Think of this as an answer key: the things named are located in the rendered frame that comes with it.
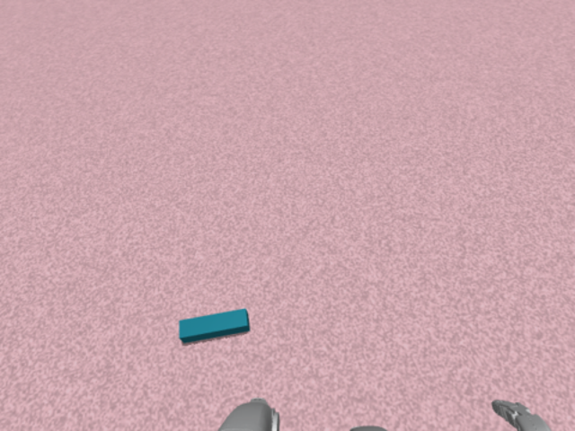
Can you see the right robot hand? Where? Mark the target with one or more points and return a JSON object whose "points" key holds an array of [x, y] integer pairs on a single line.
{"points": [[519, 416]]}

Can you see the carton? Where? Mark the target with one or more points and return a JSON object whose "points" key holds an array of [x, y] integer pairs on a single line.
{"points": [[214, 325]]}

